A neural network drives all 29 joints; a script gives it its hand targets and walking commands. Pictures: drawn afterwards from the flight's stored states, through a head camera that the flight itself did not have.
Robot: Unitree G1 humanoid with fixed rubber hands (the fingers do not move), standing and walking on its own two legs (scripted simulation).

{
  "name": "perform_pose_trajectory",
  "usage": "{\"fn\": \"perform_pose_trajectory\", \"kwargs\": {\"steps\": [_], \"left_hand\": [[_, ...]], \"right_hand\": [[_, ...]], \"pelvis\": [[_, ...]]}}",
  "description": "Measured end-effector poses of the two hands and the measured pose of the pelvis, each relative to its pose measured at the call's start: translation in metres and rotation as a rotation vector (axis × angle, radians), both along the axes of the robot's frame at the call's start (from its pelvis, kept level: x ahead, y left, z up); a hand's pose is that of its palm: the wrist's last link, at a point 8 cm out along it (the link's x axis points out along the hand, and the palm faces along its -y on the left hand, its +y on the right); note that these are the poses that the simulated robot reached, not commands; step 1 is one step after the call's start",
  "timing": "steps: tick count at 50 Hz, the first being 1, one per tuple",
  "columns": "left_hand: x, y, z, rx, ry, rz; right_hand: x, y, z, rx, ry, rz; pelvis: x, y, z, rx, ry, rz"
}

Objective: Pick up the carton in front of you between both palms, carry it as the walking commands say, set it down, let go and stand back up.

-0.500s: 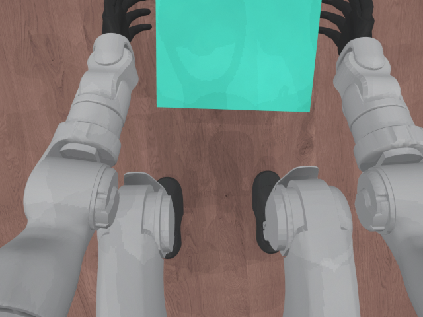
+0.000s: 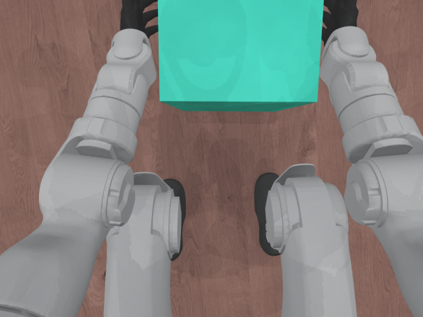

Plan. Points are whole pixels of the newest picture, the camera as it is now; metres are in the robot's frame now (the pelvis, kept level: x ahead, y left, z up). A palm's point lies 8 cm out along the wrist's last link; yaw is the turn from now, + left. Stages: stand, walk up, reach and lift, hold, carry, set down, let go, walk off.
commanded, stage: reach and lift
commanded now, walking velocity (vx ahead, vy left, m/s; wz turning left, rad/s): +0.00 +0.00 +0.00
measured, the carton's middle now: (233, 50) +0.52 -0.04 -0.23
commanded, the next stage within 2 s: none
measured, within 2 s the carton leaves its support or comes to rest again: neither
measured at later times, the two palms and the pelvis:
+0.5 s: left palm out of the picture +0.50 +0.11 +0.04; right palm out of the picture +0.48 -0.19 +0.04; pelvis +0.00 +0.00 +0.10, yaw -1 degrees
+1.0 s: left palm out of the picture +0.46 +0.12 +0.19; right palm out of the picture +0.44 -0.18 +0.19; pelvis +0.04 +0.00 +0.24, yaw -1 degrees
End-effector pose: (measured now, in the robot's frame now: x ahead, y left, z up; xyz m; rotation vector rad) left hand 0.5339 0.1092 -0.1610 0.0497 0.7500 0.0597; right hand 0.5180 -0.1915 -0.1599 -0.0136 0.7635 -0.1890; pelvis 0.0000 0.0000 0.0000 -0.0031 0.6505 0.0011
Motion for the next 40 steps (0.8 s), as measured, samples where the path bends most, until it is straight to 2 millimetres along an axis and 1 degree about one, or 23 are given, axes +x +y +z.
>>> {"fn": "perform_pose_trajectory", "kwargs": {"steps": [2,4,6,9,14,20,24,29,35,40], "left_hand": [[0.000,0.000,0.008,-0.003,-0.013,0.002],[-0.001,0.000,0.021,-0.012,-0.036,0.007],[-0.003,-0.001,0.039,-0.021,-0.063,0.013],[-0.009,-0.002,0.072,-0.036,-0.095,0.026],[-0.023,-0.002,0.124,-0.050,-0.087,0.044],[-0.035,0.001,0.172,-0.041,-0.063,0.043],[-0.038,0.000,0.198,-0.048,-0.067,0.031],[-0.041,0.001,0.226,-0.046,-0.074,0.032],[-0.049,0.004,0.257,-0.050,-0.081,0.041],[-0.057,0.007,0.287,-0.055,-0.081,0.050]], "right_hand": [[-0.001,0.000,0.008,0.003,-0.013,-0.004],[-0.003,0.000,0.020,0.006,-0.037,-0.009],[-0.006,-0.001,0.037,0.012,-0.065,-0.017],[-0.011,-0.002,0.070,0.024,-0.099,-0.032],[-0.025,-0.001,0.122,0.043,-0.093,-0.048],[-0.038,0.001,0.169,0.037,-0.068,-0.038],[-0.041,0.002,0.194,0.033,-0.071,-0.032],[-0.044,0.003,0.221,0.033,-0.078,-0.031],[-0.051,0.005,0.252,0.040,-0.085,-0.032],[-0.058,0.008,0.282,0.046,-0.085,-0.033]], "pelvis": [[0.001,0.000,-0.001,0.000,0.003,-0.001],[0.002,0.001,0.000,0.000,0.005,-0.003],[0.002,0.001,0.003,0.000,0.008,-0.006],[0.002,0.001,0.013,0.002,0.016,-0.011],[0.000,0.001,0.040,0.006,0.040,-0.019],[-0.003,0.001,0.078,0.008,0.064,-0.022],[-0.002,0.001,0.099,0.009,0.074,-0.022],[0.002,0.000,0.123,0.010,0.079,-0.025],[0.012,0.000,0.151,0.012,0.066,-0.029],[0.022,0.000,0.177,0.012,0.035,-0.030]]}}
